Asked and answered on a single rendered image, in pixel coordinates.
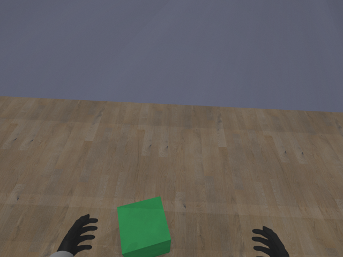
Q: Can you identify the carton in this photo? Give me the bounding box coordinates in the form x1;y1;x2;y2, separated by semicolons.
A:
117;196;171;257

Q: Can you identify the left robot hand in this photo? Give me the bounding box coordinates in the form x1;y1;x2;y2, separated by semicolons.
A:
57;214;98;256

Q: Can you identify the right robot hand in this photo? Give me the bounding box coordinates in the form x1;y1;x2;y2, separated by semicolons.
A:
252;226;289;257

